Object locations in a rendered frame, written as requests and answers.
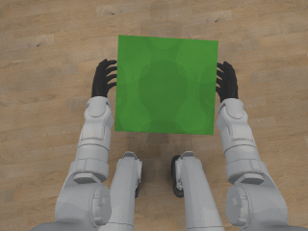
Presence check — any robot right hand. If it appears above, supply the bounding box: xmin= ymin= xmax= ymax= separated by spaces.
xmin=216 ymin=62 xmax=239 ymax=103

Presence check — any robot left hand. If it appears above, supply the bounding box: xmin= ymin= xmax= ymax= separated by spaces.
xmin=91 ymin=59 xmax=117 ymax=98

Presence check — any carton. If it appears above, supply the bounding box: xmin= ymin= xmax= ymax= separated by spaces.
xmin=115 ymin=35 xmax=218 ymax=136

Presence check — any left robot upper arm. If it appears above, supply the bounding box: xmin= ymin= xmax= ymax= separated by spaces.
xmin=29 ymin=182 xmax=112 ymax=231

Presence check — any robot left thigh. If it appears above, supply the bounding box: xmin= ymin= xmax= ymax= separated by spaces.
xmin=97 ymin=156 xmax=142 ymax=231

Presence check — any right robot forearm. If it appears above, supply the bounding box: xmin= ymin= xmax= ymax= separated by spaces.
xmin=216 ymin=98 xmax=289 ymax=220

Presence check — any left robot shin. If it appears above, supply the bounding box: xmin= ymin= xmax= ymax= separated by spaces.
xmin=117 ymin=151 xmax=139 ymax=188

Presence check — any right robot upper arm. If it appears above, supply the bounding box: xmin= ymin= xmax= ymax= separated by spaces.
xmin=225 ymin=183 xmax=308 ymax=231

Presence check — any left robot forearm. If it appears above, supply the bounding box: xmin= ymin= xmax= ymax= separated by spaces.
xmin=55 ymin=96 xmax=114 ymax=219

